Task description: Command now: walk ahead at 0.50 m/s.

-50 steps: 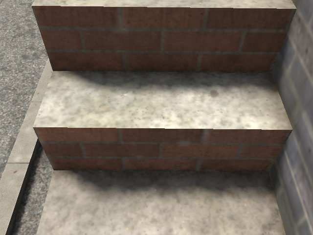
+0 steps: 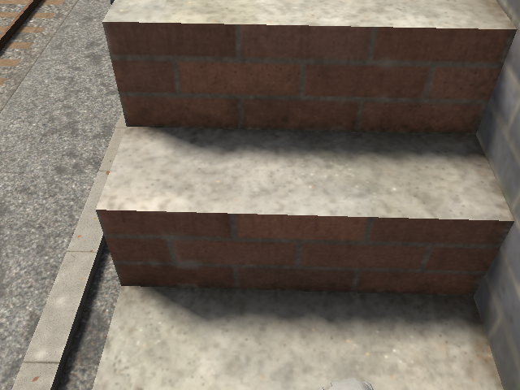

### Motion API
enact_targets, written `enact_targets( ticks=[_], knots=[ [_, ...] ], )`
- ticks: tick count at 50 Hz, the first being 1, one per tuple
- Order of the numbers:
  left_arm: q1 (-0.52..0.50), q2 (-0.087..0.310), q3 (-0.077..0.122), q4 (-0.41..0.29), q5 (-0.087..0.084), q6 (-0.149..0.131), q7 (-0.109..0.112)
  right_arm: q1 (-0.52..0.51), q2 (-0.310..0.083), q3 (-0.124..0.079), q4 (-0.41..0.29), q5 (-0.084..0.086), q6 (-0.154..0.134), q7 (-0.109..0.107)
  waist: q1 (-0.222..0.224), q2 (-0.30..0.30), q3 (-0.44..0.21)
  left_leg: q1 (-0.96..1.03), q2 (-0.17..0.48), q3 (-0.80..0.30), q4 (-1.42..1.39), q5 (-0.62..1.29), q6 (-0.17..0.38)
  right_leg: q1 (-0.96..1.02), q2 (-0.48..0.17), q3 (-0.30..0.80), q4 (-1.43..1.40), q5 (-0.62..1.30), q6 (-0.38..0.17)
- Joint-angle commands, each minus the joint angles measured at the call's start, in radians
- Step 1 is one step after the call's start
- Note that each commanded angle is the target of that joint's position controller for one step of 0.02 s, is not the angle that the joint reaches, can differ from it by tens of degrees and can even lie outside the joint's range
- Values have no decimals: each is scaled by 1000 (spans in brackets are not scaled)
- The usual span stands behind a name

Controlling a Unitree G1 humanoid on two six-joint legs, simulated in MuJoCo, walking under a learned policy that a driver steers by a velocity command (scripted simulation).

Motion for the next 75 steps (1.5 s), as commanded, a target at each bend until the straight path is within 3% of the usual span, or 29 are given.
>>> enact_targets(
  ticks=[1, 4, 7, 9, 10, 12, 13, 14, 15, 18, 21, 25, 26, 29, 32, 35, 42, 48, 50, 53, 56, 58, 60, 62, 67, 70, 71, 72, 75],
  knots=[
    [89, -73, -49, -6, -29, -4, -7, 76, -29, 13, 9, -66, -26, -6, 58, -44, 128, 124, 210, -238, -278, 342, 20, -274, 18, -47, 147, -1, -9],
    [-339, 44, -42, -289, -113, 71, 34, 64, -108, 5, 11, -51, 1, 44, 74, 128, 71, -147, 196, -91, -538, 1042, 3, 102, -55, -312, -451, -173, 15],
    [3, 43, -62, -236, -21, 224, -8, -58, -354, -41, -16, 43, -42, 89, 282, 190, -96, 102, 383, -141, -412, 2502, 293, 416, 14, -369, -787, -116, 150],
    [22, 83, -19, -213, 16, 255, 8, 69, -262, -28, -24, 42, -39, 69, 177, 268, -123, 439, 396, -148, -250, 2607, 304, 391, 106, -466, -1099, -257, 152],
    [280, 109, -16, 60, -35, 102, 144, 82, -285, -78, -74, 161, -91, -37, 177, 145, -323, 404, 201, 6, 46, 1918, 125, 948, 55, -228, -1266, -363, 126],
    [245, 214, 34, 168, -40, 109, 264, 126, -111, -57, -81, 84, -102, -26, 65, -243, -222, 33, -107, -125, 814, 401, 44, 888, -210, 558, -1815, -834, -114],
    [157, 149, 35, 178, -12, 101, 255, 11, -37, -40, -181, 15, -94, 6, 30, -60, -56, -166, -101, -218, 1133, 273, 51, 776, -216, 566, -1844, -974, -122],
    [158, 85, 27, 220, -5, 79, 241, -99, 43, -25, -267, -6, -82, 23, 15, -34, 70, -366, -91, -233, 1264, 235, 69, 761, -220, 538, -1805, -954, -117],
    [131, -54, -31, 150, 16, 46, 73, -151, 36, 11, -183, 77, 13, -11, 100, -145, 286, -822, -11, -498, 1337, 201, 145, 804, -217, 307, -1610, -631, -55],
    [198, -158, -50, 260, -8, -9, 19, -242, -13, 21, -318, 39, 45, -47, 2, 26, 82, -937, 28, -399, 1256, -61, 161, 932, -174, 179, -1658, -219, -6],
    [-13, 76, 11, 155, -27, -27, -4, -357, -132, 18, -442, 31, 28, -76, -97, -25, -51, -480, 79, -213, 939, -270, 82, 589, -164, 49, -1884, -191, 18],
    [70, 134, 31, 138, -22, -58, 19, -349, -178, 4, -401, -16, 11, -68, -69, 64, -16, -356, 126, -131, 777, -94, 3, 760, -211, 14, -1856, 310, 16],
    [129, 68, 41, 183, -56, -41, 211, -340, 22, 43, -423, 16, -46, -32, -38, 145, 82, -316, 105, -70, 438, -81, 17, 938, -191, -50, -1888, 211, 13],
    [203, 239, 87, 120, -37, -9, 265, -218, 16, 24, -348, 121, -104, -23, -51, 102, -21, 56, 34, -97, -480, 297, -2, 1288, -188, -27, -1536, 760, 69],
    [197, 60, 57, 4, -121, -66, 180, -11, -228, -45, -280, 41, -53, -63, -44, 361, -135, 953, 407, -290, -84, 1787, 130, 406, 19, -204, -841, -378, 252],
    [-320, 44, 36, -164, -100, -90, 185, 79, -212, -68, -229, -67, -65, -66, -185, 160, -39, 953, 451, -351, -151, 1648, 268, -131, 100, -139, 192, -491, 242],
    [-560, 6, -35, -354, -7, 6, 148, 416, -118, -43, -45, 0, -132, -109, -177, 102, 5, 1074, 364, -380, -100, 1826, 124, -401, 29, -227, 178, -853, 198],
    [-236, 25, -38, -263, -10, 130, 244, 121, -279, -108, -151, 81, -144, -69, 46, 243, -79, 97, 189, -355, -203, 1597, 65, 1151, -38, -221, -1379, -361, 172],
    [38, 176, 41, -132, 18, 90, 249, 223, -142, -98, -167, 82, -119, -26, 125, -264, -354, -257, -105, -340, 899, 26, -112, 1476, -427, 332, -1493, 439, -62],
    [-142, 111, 32, -84, 43, 45, 222, 8, -57, -97, -311, 38, -63, -56, -18, -22, 172, -750, -138, -379, 1411, -11, -91, 1060, -414, 138, -1509, -119, 41],
    [-253, -12, 9, -40, 21, 7, 204, 107, -50, -77, -324, -6, 24, -89, -194, 22, 221, -663, -89, -393, 1435, 22, -72, 834, -406, -38, -1636, -284, 92],
    [-547, -46, -42, -184, 24, 62, -26, 238, -62, -36, -357, 59, 106, -84, -400, 16, 69, -212, 7, -338, 761, 12, 24, 394, -265, -349, -1681, -103, 201],
    [-420, 137, 45, -175, -20, 123, 22, 175, -33, -21, -308, 29, 75, 34, -369, -68, 13, -77, -50, -20, 582, -112, -64, 634, -245, -359, -1718, 227, 163],
    [-380, 153, 41, -158, 87, 121, -34, 270, -65, -28, -250, 24, 84, 10, -338, -109, 63, -97, 19, -175, 737, 232, -52, 653, -452, -244, -1745, 456, 38],
    [-155, -55, -2, 7, 19, 78, -62, 341, -124, -43, -160, 1, 65, -1, -245, 286, 107, 138, 57, -644, -60, 258, 242, 315, -34, -284, -547, -205, 90],
    [-229, -9, -32, -154, 35, 12, 145, 68, -130, -69, -266, 59, -51, -71, -23, -3, 141, 33, 245, -1029, -415, -393, 125, 323, -86, -132, -475, -120, 255],
    [-12, 102, 16, 48, -9, 5, 70, -199, -220, -54, -429, 115, -35, -62, -70, 310, 188, 51, 255, -1139, -358, -466, 291, -3, -14, 68, -256, -149, 243],
    [-7, 136, 37, 60, -8, 13, 37, -204, -134, -33, -411, 79, -10, -58, -76, 188, 110, 20, 272, -1125, -350, -391, 305, 79, 4, 83, -69, -87, 246],
    [-241, -67, -36, -136, 17, 57, 205, 141, -62, -55, -185, 67, -92, -112, -70, -59, 221, 20, 152, -656, -298, -165, 74, 194, -88, -232, -181, 38, 237]
  ],
)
